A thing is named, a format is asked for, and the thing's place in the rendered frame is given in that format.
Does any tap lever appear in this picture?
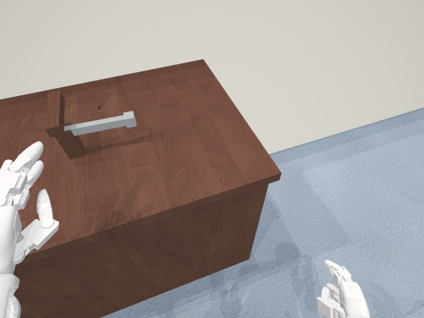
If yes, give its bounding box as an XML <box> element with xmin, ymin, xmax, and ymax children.
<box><xmin>64</xmin><ymin>111</ymin><xmax>136</xmax><ymax>136</ymax></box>

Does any right robot hand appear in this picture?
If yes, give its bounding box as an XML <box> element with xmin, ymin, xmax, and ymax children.
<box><xmin>317</xmin><ymin>260</ymin><xmax>370</xmax><ymax>318</ymax></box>

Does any robot left forearm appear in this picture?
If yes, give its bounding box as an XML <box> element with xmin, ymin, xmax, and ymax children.
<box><xmin>0</xmin><ymin>274</ymin><xmax>21</xmax><ymax>318</ymax></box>

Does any left robot hand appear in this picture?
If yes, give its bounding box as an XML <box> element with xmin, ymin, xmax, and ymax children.
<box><xmin>0</xmin><ymin>141</ymin><xmax>59</xmax><ymax>274</ymax></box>

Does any counter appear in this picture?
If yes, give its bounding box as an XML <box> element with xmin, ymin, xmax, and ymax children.
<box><xmin>0</xmin><ymin>59</ymin><xmax>282</xmax><ymax>318</ymax></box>

